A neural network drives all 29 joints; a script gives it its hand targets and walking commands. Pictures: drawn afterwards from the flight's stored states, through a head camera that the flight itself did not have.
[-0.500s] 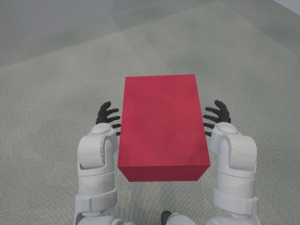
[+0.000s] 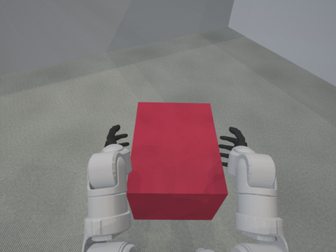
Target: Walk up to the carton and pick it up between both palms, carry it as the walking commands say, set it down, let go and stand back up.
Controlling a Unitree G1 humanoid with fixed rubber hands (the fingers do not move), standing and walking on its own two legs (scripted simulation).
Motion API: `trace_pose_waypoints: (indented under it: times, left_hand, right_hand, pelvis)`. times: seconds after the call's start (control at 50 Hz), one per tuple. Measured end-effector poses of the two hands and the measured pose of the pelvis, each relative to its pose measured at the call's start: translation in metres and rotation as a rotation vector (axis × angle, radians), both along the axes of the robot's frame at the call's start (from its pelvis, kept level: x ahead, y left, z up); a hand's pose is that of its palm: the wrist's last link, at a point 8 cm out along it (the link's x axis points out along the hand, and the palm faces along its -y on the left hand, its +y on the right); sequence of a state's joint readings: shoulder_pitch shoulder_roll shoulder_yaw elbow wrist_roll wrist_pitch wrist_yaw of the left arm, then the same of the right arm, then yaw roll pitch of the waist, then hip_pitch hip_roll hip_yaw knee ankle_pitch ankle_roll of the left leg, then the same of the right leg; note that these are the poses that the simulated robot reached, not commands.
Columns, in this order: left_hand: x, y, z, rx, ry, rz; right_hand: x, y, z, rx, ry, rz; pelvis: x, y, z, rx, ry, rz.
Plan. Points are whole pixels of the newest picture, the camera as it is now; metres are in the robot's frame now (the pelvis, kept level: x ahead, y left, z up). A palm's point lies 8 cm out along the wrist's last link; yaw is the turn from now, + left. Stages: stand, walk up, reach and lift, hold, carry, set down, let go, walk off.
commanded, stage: carry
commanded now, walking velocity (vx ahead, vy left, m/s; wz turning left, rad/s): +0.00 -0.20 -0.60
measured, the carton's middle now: (173, 159) +0.36 +0.00 +0.00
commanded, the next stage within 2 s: none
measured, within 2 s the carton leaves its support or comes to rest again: neither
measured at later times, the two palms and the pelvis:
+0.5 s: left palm (215, 160) +0.32 -0.09 +0.06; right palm out of the picture +0.24 -0.37 +0.07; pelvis -0.03 -0.14 -0.01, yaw -15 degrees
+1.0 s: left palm out of the picture +0.28 -0.38 +0.05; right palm out of the picture +0.14 -0.63 +0.04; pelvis -0.06 -0.36 -0.01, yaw -28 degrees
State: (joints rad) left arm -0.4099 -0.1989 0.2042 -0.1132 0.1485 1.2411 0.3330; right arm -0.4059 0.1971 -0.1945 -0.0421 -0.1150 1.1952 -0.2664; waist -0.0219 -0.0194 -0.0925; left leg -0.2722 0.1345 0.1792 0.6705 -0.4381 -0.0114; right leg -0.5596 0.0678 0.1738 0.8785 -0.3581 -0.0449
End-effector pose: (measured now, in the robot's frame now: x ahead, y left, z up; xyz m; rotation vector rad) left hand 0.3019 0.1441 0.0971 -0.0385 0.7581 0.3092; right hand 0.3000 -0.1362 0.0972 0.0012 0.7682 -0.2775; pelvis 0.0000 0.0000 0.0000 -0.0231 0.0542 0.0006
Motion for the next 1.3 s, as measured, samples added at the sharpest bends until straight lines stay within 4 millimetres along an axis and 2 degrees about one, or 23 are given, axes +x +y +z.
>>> trace_pose_waypoints:
  times: [0.08, 0.2, 0.26, 0.34, 0.46, 0.56, 0.66, 0.72, 0.78, 0.86, 0.94, 1.0, 1.08, 1.12, 1.22, 1.3]
  left_hand:
    - [0.005, -0.042, -0.011, -0.004, 0.028, -0.046]
    - [0.016, -0.121, -0.028, 0.028, 0.034, -0.132]
    - [0.015, -0.153, -0.036, 0.036, 0.074, -0.185]
    - [0.013, -0.187, -0.046, 0.032, 0.126, -0.240]
    - [0.015, -0.228, -0.046, -0.044, 0.065, -0.303]
    - [0.014, -0.259, -0.024, -0.036, 0.013, -0.328]
    - [0.013, -0.306, -0.008, -0.065, -0.038, -0.360]
    - [0.011, -0.341, -0.004, -0.061, -0.051, -0.373]
    - [0.008, -0.381, -0.001, -0.026, -0.057, -0.371]
    - [0.001, -0.445, -0.009, 0.031, -0.074, -0.407]
    - [-0.014, -0.496, -0.029, 0.065, 0.035, -0.483]
    - [-0.026, -0.528, -0.044, 0.062, 0.103, -0.528]
    - [-0.036, -0.571, -0.057, -0.016, 0.131, -0.590]
    - [-0.040, -0.593, -0.055, -0.047, 0.110, -0.618]
    - [-0.047, -0.648, -0.020, -0.035, 0.018, -0.662]
    - [-0.059, -0.700, -0.003, -0.062, -0.048, -0.689]
  right_hand:
    - [-0.008, -0.041, -0.010, -0.004, 0.032, -0.046]
    - [-0.017, -0.119, -0.035, 0.034, 0.035, -0.123]
    - [-0.029, -0.151, -0.045, 0.051, 0.071, -0.168]
    - [-0.046, -0.182, -0.051, 0.055, 0.119, -0.221]
    - [-0.060, -0.219, -0.034, 0.004, 0.052, -0.293]
    - [-0.069, -0.248, -0.015, 0.007, 0.000, -0.318]
    - [-0.080, -0.292, 0.006, -0.017, -0.050, -0.347]
    - [-0.086, -0.325, 0.008, -0.018, -0.061, -0.362]
    - [-0.090, -0.364, 0.000, 0.008, -0.063, -0.364]
    - [-0.105, -0.424, -0.023, 0.053, -0.078, -0.394]
    - [-0.139, -0.466, -0.048, 0.084, 0.028, -0.458]
    - [-0.164, -0.492, -0.057, 0.081, 0.097, -0.504]
    - [-0.188, -0.528, -0.048, 0.022, 0.118, -0.564]
    - [-0.197, -0.546, -0.039, -0.005, 0.095, -0.594]
    - [-0.216, -0.593, -0.015, 0.016, 0.004, -0.639]
    - [-0.234, -0.641, 0.004, -0.007, -0.063, -0.668]
  pelvis:
    - [-0.002, -0.028, -0.002, -0.003, 0.001, -0.043]
    - [-0.001, -0.080, -0.019, 0.022, -0.026, -0.109]
    - [-0.009, -0.097, -0.011, 0.046, -0.025, -0.148]
    - [-0.019, -0.113, -0.003, 0.049, -0.001, -0.193]
    - [-0.029, -0.137, -0.007, 0.012, 0.074, -0.251]
    - [-0.030, -0.159, 0.000, -0.015, 0.057, -0.281]
    - [-0.031, -0.198, 0.002, -0.037, 0.047, -0.317]
    - [-0.031, -0.228, -0.002, -0.036, 0.041, -0.336]
    - [-0.031, -0.265, -0.009, -0.014, 0.041, -0.351]
    - [-0.032, -0.312, -0.027, 0.014, -0.019, -0.395]
    - [-0.048, -0.339, -0.017, 0.040, -0.030, -0.447]
    - [-0.061, -0.357, -0.010, 0.035, -0.023, -0.489]
    - [-0.074, -0.383, -0.007, 0.021, 0.039, -0.536]
    - [-0.079, -0.396, -0.007, 0.013, 0.037, -0.561]
    - [-0.086, -0.433, 0.004, -0.018, 0.056, -0.613]
    - [-0.097, -0.477, 0.002, -0.028, 0.056, -0.648]
